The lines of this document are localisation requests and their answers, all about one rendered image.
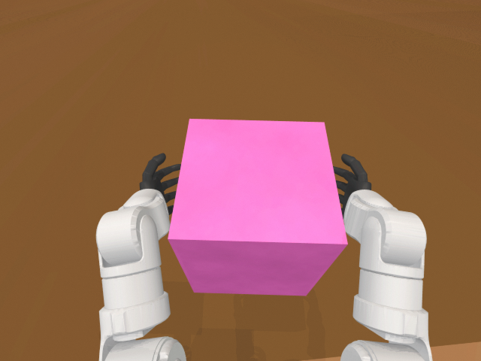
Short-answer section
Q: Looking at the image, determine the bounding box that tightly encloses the carton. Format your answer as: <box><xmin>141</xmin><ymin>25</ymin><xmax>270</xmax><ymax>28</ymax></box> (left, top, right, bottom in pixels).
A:
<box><xmin>168</xmin><ymin>119</ymin><xmax>348</xmax><ymax>296</ymax></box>

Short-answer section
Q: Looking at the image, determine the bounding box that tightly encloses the robot right forearm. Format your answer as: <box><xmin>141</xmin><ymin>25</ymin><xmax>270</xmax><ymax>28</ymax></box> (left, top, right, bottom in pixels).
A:
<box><xmin>343</xmin><ymin>190</ymin><xmax>433</xmax><ymax>361</ymax></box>

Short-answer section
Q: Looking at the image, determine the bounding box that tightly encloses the right robot upper arm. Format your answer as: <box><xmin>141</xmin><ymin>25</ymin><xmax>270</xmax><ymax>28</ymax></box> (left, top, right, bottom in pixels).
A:
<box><xmin>340</xmin><ymin>340</ymin><xmax>425</xmax><ymax>361</ymax></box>

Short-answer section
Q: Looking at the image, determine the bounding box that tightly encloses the robot left forearm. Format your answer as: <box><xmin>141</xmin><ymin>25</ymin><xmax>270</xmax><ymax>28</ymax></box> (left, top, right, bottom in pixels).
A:
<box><xmin>96</xmin><ymin>189</ymin><xmax>171</xmax><ymax>361</ymax></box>

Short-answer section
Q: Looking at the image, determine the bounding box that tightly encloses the left robot upper arm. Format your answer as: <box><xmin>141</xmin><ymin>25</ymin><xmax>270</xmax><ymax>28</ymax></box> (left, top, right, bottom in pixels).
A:
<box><xmin>105</xmin><ymin>336</ymin><xmax>186</xmax><ymax>361</ymax></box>

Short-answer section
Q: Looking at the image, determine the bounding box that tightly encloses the robot left hand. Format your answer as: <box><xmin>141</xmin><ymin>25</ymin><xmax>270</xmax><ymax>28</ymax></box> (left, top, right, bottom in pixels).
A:
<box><xmin>140</xmin><ymin>153</ymin><xmax>181</xmax><ymax>215</ymax></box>

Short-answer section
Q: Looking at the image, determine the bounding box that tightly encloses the robot right hand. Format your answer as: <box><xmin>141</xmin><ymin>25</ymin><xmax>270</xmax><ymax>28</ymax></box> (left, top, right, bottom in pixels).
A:
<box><xmin>333</xmin><ymin>154</ymin><xmax>371</xmax><ymax>216</ymax></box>

